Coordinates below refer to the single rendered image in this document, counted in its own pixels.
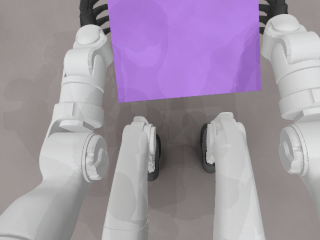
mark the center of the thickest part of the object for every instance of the robot right forearm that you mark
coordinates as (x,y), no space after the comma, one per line
(294,54)

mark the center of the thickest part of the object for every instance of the robot right shin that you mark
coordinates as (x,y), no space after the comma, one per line
(224,115)

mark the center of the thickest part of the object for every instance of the robot left hand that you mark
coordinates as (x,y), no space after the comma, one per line
(88,15)

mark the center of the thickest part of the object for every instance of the right robot thigh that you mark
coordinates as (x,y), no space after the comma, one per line
(237,214)

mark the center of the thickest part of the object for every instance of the robot right hand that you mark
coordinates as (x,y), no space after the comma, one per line
(272,9)

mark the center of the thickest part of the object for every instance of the robot left forearm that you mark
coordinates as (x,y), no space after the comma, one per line
(83,84)

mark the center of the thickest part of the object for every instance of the robot left upper arm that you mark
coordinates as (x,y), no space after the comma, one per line
(70,162)

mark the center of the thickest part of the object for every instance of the robot right upper arm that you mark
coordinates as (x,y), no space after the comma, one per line
(299,153)

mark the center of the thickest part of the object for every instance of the carton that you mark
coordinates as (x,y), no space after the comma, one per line
(166,49)

